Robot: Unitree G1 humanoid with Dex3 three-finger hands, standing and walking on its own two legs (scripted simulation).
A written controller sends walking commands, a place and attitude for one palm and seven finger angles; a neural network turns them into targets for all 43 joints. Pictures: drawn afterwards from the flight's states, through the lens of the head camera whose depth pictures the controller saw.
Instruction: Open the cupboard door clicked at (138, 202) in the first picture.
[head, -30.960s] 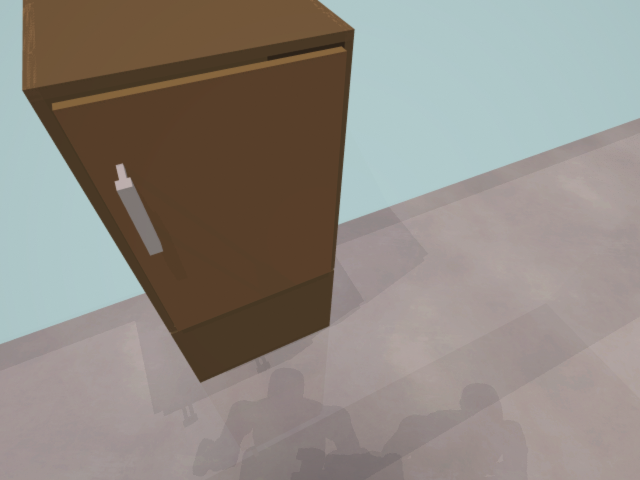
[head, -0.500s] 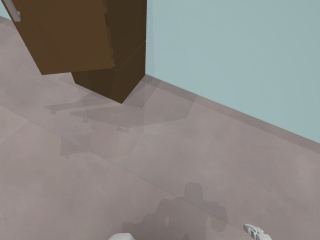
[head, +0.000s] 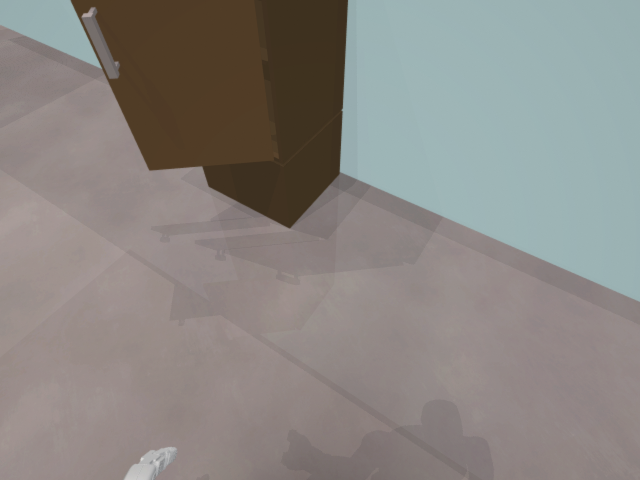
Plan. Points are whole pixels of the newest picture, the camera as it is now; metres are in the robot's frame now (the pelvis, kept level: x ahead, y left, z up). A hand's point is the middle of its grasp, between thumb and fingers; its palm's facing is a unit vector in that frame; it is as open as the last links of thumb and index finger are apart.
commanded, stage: turn to face it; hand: left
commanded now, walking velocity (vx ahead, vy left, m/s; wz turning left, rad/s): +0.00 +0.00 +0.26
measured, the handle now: (103, 43) +1.02 +0.56 +0.03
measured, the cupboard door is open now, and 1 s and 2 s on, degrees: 40 40 40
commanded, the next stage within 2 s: take the last steps up to it in 0.04 s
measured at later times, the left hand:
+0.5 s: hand out of the picture -0.09 +0.19 -0.16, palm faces +0.32 -0.92 -0.20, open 7.4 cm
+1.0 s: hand (107, 403) +0.24 +0.34 -0.15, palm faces +0.17 -0.97 -0.18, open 7.4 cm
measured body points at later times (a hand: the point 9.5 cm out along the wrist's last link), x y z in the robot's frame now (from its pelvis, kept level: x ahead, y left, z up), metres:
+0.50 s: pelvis +0.02 +0.03 +0.01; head +0.04 +0.04 +0.46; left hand -0.10 +0.24 -0.14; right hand +0.19 -0.19 -0.12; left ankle +0.03 +0.16 -0.69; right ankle -0.02 -0.11 -0.73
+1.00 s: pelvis +0.15 +0.14 +0.01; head +0.16 +0.15 +0.46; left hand +0.23 +0.39 -0.13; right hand +0.10 -0.10 -0.14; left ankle +0.05 +0.18 -0.73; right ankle +0.27 +0.04 -0.68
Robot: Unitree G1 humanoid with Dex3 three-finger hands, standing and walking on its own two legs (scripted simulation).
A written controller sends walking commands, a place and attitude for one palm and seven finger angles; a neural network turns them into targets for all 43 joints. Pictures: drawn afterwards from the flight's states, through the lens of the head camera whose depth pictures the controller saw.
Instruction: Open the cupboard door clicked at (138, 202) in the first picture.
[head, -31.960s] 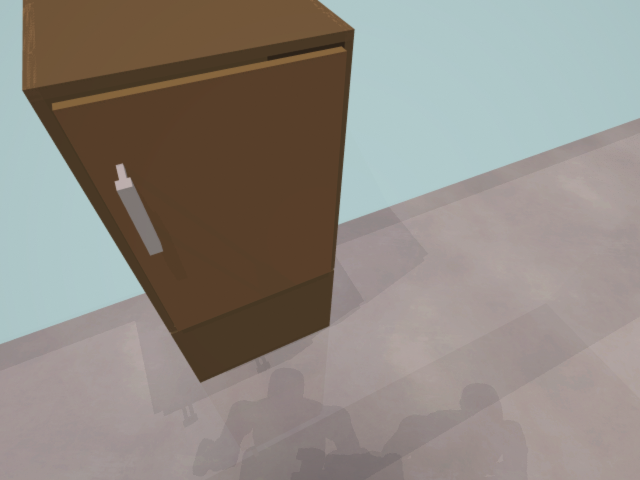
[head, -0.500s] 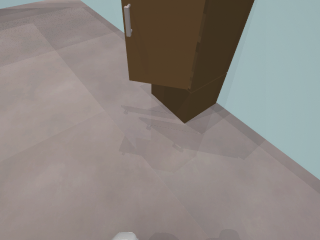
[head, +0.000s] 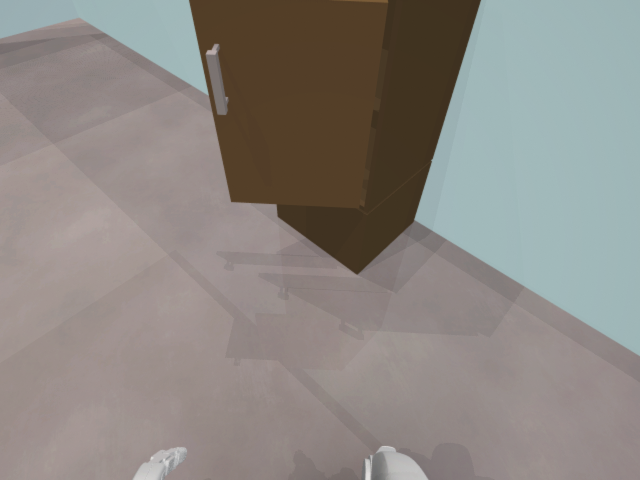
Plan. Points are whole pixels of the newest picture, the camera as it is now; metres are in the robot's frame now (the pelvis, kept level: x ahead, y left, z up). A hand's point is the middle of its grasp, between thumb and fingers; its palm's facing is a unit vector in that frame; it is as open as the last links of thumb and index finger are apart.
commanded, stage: take the last steps up to it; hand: left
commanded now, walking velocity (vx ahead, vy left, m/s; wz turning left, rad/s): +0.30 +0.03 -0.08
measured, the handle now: (219, 80) +0.93 +0.26 +0.03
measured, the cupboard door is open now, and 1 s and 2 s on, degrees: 40 40 40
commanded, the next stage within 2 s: come to a stop and stand still in 0.74 s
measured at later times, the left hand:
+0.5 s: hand (199, 467) +0.17 +0.18 -0.17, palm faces +0.09 -0.98 -0.19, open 7.2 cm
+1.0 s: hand (222, 298) +0.46 +0.20 -0.17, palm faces -0.05 -0.97 -0.25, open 7.3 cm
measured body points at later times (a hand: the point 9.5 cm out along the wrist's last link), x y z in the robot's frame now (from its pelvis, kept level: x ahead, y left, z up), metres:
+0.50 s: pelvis +0.19 -0.01 +0.00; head +0.21 +0.00 +0.45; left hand +0.17 +0.23 -0.16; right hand +0.24 -0.25 -0.14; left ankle +0.27 +0.13 -0.71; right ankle +0.13 -0.11 -0.74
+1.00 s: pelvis +0.35 +0.01 -0.01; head +0.38 +0.00 +0.44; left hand +0.46 +0.25 -0.15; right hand +0.31 -0.21 -0.18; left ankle +0.29 +0.12 -0.74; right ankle +0.39 -0.09 -0.74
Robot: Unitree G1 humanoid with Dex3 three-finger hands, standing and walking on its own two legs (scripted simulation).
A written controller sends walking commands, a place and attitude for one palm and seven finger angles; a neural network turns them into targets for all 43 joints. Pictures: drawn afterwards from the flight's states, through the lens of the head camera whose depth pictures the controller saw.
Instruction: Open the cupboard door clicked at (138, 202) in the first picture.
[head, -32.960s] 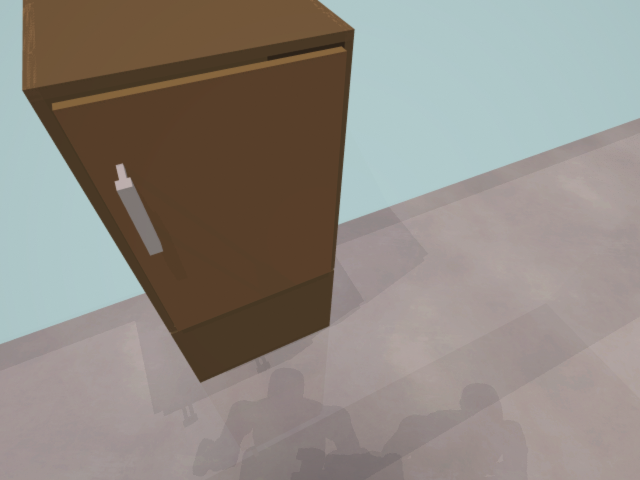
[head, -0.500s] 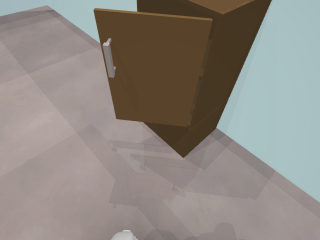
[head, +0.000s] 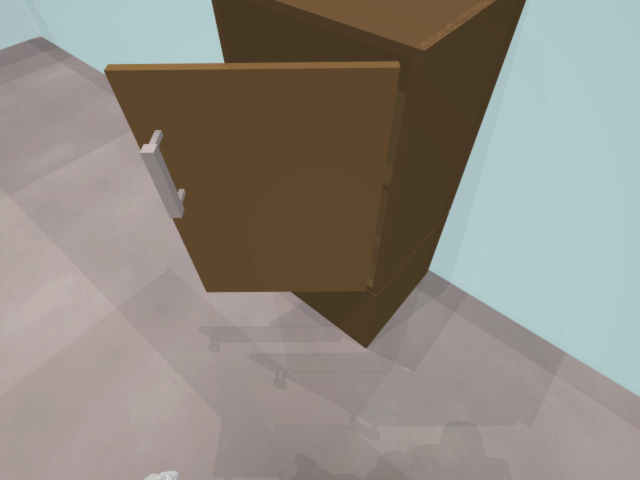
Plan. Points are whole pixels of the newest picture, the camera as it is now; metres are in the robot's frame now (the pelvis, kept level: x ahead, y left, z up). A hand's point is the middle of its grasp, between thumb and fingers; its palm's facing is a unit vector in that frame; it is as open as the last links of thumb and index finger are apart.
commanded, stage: come to a stop and stand still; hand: left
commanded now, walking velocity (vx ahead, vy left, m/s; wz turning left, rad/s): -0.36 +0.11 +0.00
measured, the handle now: (167, 175) +0.56 +0.28 +0.04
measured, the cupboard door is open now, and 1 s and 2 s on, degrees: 40 40 40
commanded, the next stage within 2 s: look again from close up in 1.00 s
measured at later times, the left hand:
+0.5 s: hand out of the picture +0.00 +0.24 -0.17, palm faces +0.08 -0.98 -0.20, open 7.4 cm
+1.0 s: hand out of the picture -0.05 +0.19 -0.17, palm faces +0.02 -0.99 -0.15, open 7.3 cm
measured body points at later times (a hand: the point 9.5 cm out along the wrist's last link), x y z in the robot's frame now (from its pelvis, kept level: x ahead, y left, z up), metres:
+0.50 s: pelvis -0.03 +0.04 +0.01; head +0.00 +0.07 +0.46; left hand +0.00 +0.29 -0.15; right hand +0.03 -0.19 -0.13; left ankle -0.01 +0.14 -0.73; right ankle -0.06 -0.09 -0.69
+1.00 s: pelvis -0.05 +0.03 +0.01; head -0.04 +0.04 +0.46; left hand -0.05 +0.24 -0.15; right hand -0.07 -0.20 -0.14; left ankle -0.01 +0.14 -0.73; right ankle -0.09 -0.09 -0.73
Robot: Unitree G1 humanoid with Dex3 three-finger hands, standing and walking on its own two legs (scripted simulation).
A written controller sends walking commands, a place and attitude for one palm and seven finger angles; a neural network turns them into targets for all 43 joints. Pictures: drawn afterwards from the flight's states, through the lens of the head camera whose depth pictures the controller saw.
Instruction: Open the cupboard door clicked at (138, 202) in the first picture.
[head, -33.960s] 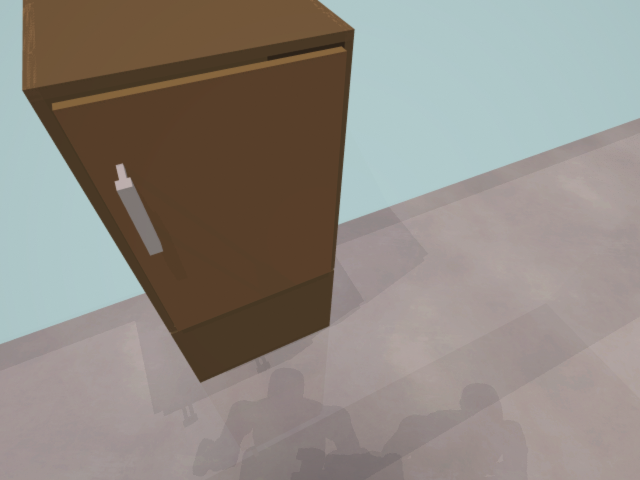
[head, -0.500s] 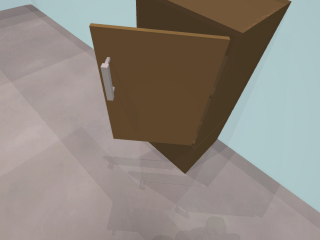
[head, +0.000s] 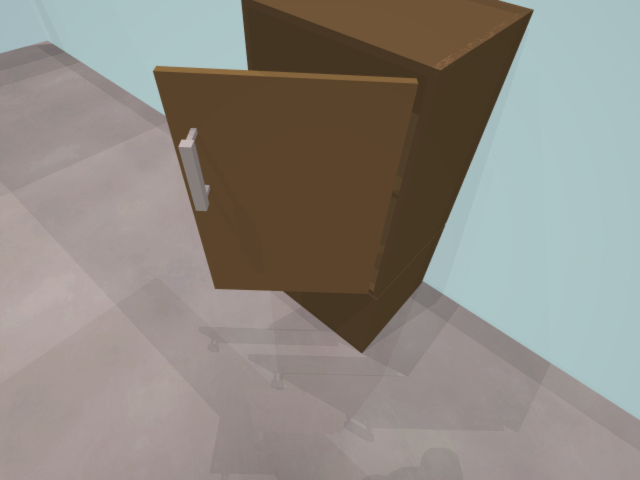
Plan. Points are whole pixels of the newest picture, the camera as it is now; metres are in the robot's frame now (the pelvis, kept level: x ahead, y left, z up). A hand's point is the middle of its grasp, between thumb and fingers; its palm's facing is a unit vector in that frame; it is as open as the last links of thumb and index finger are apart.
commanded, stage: look again from close up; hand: left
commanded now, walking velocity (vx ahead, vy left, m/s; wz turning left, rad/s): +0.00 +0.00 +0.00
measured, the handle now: (197, 170) +0.61 +0.26 +0.02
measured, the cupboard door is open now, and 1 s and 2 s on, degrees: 40 40 40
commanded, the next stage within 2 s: shuffle to correct the standing spot in 0.58 s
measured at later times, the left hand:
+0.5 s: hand out of the picture +0.03 +0.20 -0.18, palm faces +0.02 -0.98 -0.22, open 7.4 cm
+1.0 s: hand out of the picture +0.01 +0.20 -0.20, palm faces +0.05 -0.98 -0.17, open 7.4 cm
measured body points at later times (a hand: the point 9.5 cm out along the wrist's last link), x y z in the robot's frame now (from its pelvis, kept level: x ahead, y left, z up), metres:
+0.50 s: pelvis +0.01 +0.02 -0.01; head +0.02 +0.02 +0.44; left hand +0.03 +0.25 -0.16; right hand +0.04 -0.21 -0.17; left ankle +0.04 +0.11 -0.74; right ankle -0.05 -0.11 -0.74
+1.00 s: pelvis +0.05 +0.02 -0.02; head +0.06 +0.04 +0.43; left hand +0.01 +0.25 -0.18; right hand +0.07 -0.21 -0.16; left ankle +0.04 +0.11 -0.74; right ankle -0.05 -0.11 -0.74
